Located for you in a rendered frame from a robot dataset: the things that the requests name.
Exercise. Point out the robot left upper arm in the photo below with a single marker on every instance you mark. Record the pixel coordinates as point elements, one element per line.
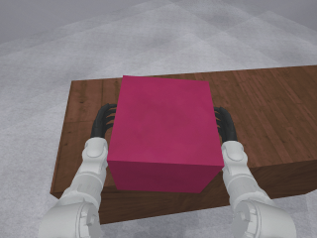
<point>76,220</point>

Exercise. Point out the robot right hand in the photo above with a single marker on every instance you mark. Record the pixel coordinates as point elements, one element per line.
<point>227,128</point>

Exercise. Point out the carton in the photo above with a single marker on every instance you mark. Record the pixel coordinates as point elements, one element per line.
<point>165,135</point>

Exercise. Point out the robot right forearm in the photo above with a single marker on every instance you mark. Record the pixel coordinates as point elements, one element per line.
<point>238,179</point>

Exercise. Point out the robot right upper arm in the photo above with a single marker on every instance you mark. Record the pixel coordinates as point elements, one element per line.
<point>254,219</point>

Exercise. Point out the pedestal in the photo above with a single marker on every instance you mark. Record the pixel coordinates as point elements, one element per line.
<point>274,111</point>

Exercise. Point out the robot left hand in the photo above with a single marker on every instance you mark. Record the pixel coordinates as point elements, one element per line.
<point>100,125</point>

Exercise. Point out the robot left forearm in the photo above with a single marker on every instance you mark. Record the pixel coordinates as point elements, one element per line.
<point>90,177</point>

